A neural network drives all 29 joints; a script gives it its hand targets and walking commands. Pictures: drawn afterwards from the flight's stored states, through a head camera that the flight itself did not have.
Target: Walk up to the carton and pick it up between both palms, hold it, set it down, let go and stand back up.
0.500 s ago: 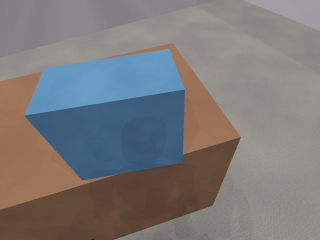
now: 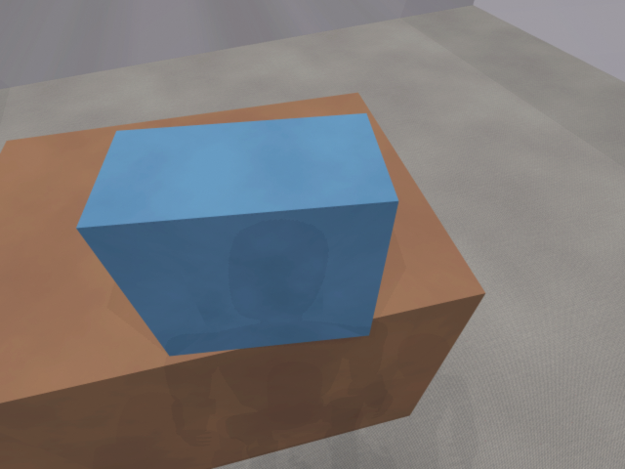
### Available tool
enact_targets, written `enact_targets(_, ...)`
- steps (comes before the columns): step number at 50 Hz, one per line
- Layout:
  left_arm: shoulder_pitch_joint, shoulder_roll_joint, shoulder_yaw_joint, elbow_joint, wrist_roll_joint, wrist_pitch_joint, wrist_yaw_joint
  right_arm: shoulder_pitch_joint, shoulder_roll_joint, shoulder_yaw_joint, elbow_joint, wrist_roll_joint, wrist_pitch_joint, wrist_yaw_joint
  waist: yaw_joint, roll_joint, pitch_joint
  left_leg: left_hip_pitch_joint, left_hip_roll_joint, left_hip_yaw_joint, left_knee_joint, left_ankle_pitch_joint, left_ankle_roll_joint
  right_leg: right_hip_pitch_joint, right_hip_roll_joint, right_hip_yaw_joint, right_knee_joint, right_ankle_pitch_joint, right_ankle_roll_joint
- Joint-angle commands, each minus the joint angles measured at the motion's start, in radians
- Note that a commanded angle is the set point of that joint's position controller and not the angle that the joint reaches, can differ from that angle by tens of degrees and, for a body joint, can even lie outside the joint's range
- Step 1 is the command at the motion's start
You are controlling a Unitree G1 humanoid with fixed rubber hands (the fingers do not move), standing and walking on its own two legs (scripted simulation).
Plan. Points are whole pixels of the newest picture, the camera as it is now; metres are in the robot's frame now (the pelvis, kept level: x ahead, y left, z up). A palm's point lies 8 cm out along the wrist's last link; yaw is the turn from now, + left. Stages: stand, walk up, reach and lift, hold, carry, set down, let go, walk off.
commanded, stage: walk up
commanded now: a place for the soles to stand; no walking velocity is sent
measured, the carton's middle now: (258, 246) +0.39 +0.09 +0.07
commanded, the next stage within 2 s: none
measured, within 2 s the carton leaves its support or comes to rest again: neither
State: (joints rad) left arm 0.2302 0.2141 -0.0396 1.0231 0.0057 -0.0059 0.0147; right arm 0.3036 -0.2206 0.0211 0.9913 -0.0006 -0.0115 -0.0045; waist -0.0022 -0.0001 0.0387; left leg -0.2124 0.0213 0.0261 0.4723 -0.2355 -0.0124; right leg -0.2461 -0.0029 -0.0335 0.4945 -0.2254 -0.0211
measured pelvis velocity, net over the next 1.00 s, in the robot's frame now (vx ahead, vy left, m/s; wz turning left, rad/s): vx -0.01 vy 0.01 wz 0.13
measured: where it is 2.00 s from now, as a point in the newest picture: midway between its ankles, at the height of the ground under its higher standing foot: outside the picture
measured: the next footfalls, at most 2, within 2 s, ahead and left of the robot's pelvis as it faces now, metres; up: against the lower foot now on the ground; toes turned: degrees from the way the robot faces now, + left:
none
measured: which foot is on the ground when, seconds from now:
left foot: down 0.00-1.00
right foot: down 0.00-1.00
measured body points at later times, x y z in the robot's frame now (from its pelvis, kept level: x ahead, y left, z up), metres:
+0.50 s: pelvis +0.01 +0.00 +0.00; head +0.02 +0.00 +0.45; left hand +0.06 +0.25 -0.15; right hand +0.06 -0.25 -0.15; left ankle +0.01 +0.13 -0.74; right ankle +0.03 -0.10 -0.74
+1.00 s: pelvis -0.01 +0.01 +0.00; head +0.01 +0.01 +0.44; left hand +0.02 +0.28 -0.15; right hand +0.06 -0.26 -0.15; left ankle +0.01 +0.13 -0.74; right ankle +0.03 -0.10 -0.74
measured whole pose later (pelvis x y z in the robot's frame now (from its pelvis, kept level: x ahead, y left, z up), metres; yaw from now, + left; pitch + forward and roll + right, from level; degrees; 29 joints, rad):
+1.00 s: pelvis -0.01 +0.01 +0.00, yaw +8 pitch -3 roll -1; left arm 0.17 0.28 -0.03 1.02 0.00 0.02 0.03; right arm 0.25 -0.27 0.01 1.02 0.00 0.01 -0.02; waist -0.01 0.01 0.08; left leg -0.27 -0.02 -0.10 0.57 -0.25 0.00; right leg -0.22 -0.04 -0.16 0.52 -0.25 -0.02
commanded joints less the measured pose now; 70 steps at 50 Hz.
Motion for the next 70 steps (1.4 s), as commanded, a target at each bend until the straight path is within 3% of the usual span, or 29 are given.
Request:
enact_targets(1,-0.01,0.128,0.02,-0.033,-0.002,-0.016,0.008,0.045,-0.123,-0.017,-0.014,0.001,-0.014,-0.009,-0.004,-0.024,-0.006,-0.023,0.082,-0.114,-0.082,0.06,0.063,0.027,-0.109,0.123,-0.13,0.033,-0.027)
enact_targets(14,-0.017,0.147,0.015,-0.004,-0.004,-0.012,0.013,0.026,-0.127,-0.008,0.018,-0.003,-0.016,-0.016,0.004,0.008,-0.037,-0.005,0.087,-0.127,-0.053,0.226,0.06,0.1,-0.122,0.073,-0.106,0.17,-0.033)
enact_targets(25,-0.033,0.157,0.016,0.001,-0.005,-0.005,0.011,-0.001,-0.142,-0.009,0.027,0.001,-0.013,-0.018,0.003,0.033,-0.006,-0.044,0.074,-0.15,-0.064,0.171,0.058,0.105,-0.122,0.05,-0.126,0.079,-0.031)
enact_targets(27,-0.034,0.162,0.013,0.002,-0.002,-0.004,0.01,0.01,-0.132,-0.005,0.033,0.002,-0.012,-0.018,-0.002,0.006,-0.008,-0.046,0.07,-0.157,-0.066,0.143,0.06,0.107,-0.128,0.048,-0.134,0.042,-0.034)
enact_targets(30,-0.031,0.16,0.012,0.005,-0.005,-0.003,0.009,0.008,-0.147,-0.007,0.035,0.001,-0.012,-0.019,-0.001,0.027,0.002,-0.052,0.068,-0.168,-0.074,0.127,0.059,0.104,-0.121,0.044,-0.141,0.013,-0.032)
enact_targets(32,-0.025,0.162,0.013,0.011,-0.005,-0.002,0.009,0.005,-0.15,-0.007,0.034,0.001,-0.011,-0.018,0.0,0.001,0.014,-0.062,0.064,-0.175,-0.07,0.105,0.062,0.094,-0.123,0.04,-0.149,-0.016,-0.031)
enact_targets(34,-0.026,0.165,0.014,0.011,-0.007,0.0,0.01,0.008,-0.148,-0.007,0.039,0.002,-0.011,-0.019,0.0,0.01,0.025,-0.073,0.056,-0.176,-0.069,0.074,0.06,0.085,-0.129,0.047,-0.16,-0.047,-0.034)
enact_targets(36,-0.05,0.201,0.027,-0.018,-0.004,-0.004,0.018,-0.014,-0.185,-0.024,0.025,0.004,0.001,-0.022,-0.001,0.014,0.03,-0.093,0.049,-0.164,-0.009,0.153,0.056,0.09,-0.163,0.055,-0.134,0.053,-0.051)
enact_targets(38,-0.047,0.203,0.029,-0.026,-0.002,-0.004,0.02,-0.007,-0.172,-0.021,0.021,0.0,0.003,-0.023,-0.002,-0.004,0.01,-0.093,0.047,-0.164,0.007,0.158,0.051,0.099,-0.17,0.047,-0.128,0.076,-0.059)
enact_targets(41,-0.052,0.209,0.036,-0.038,-0.003,0.004,0.02,-0.003,-0.17,-0.024,0.01,0.002,0.009,-0.025,-0.006,-0.04,-0.003,-0.093,0.037,-0.173,0.028,0.118,0.052,0.078,-0.182,0.054,-0.14,-0.009,-0.072)
enact_targets(45,-0.071,0.227,0.045,-0.058,-0.001,0.016,0.022,0.001,-0.174,-0.031,-0.004,-0.005,0.016,-0.024,-0.007,-0.034,0.003,-0.104,0.018,-0.172,0.039,0.048,0.046,0.045,-0.208,0.066,-0.172,-0.146,-0.079)
enact_targets(48,-0.083,0.226,0.049,-0.069,0.002,0.022,0.019,0.004,-0.18,-0.037,-0.012,-0.003,0.014,-0.022,-0.01,-0.01,-0.001,-0.119,0.016,-0.193,0.02,0.028,0.051,0.046,-0.195,0.041,-0.148,-0.189,-0.073)
enact_targets(54,-0.044,0.191,0.043,-0.082,0.008,0.027,0.013,-0.016,-0.225,-0.057,-0.044,0.008,0.019,-0.022,0.013,0.097,0.05,-0.253,0.058,-0.32,-0.121,-0.077,0.092,0.084,-0.102,-0.026,-0.035,-0.195,-0.049)
enact_targets(57,-0.019,0.171,0.04,-0.092,0.011,0.018,0.012,-0.031,-0.239,-0.063,-0.058,0.008,0.022,-0.021,0.022,0.136,0.015,-0.253,0.08,-0.368,-0.171,-0.05,0.115,0.12,-0.058,-0.044,0.025,-0.164,-0.036)
enact_targets(60,0.003,0.178,0.042,-0.097,0.009,0.007,0.014,-0.041,-0.225,-0.062,-0.069,0.001,0.026,-0.02,0.026,0.116,-0.029,-0.208,0.058,-0.333,-0.124,0.02,0.107,0.128,-0.078,-0.029,-0.002,-0.118,-0.04)
enact_targets(62,0.008,0.195,0.046,-0.1,0.007,0.001,0.016,-0.05,-0.209,-0.059,-0.08,-0.004,0.027,-0.018,0.024,0.074,-0.057,-0.17,0.031,-0.29,-0.053,0.057,0.088,0.118,-0.118,0.0,-0.051,-0.083,-0.052)
enact_targets(64,0.002,0.229,0.056,-0.104,0.01,0.0,0.02,-0.03,-0.183,-0.055,-0.088,-0.008,0.025,-0.013,0.01,-0.005,-0.061,-0.182,-0.023,-0.226,0.053,0.023,0.058,0.114,-0.208,0.081,-0.151,-0.113,-0.082)
enact_targets(66,-0.025,0.269,0.071,-0.104,0.011,0.008,0.026,0.014,-0.156,-0.054,-0.085,-0.025,0.027,-0.012,-0.01,-0.095,-0.03,-0.173,-0.059,-0.141,0.191,-0.097,0.03,0.063,-0.338,0.17,-0.224,-0.152,-0.152)
enact_targets(68,-0.072,0.259,0.069,-0.117,0.01,0.012,0.023,0.033,-0.152,-0.057,-0.089,-0.035,0.025,-0.013,-0.028,-0.133,-0.004,-0.144,-0.025,-0.141,0.227,-0.131,0.026,0.012,-0.373,0.151,-0.213,-0.075,-0.179)
enact_targets(70,-0.082,0.245,0.065,-0.125,0.017,0.014,0.015,0.026,-0.162,-0.06,-0.1,-0.024,0.017,-0.011,-0.027,-0.146,0.018,-0.116,-0.015,-0.145,0.187,-0.077,0.035,-0.027,-0.336,0.081,-0.191,-0.021,-0.162)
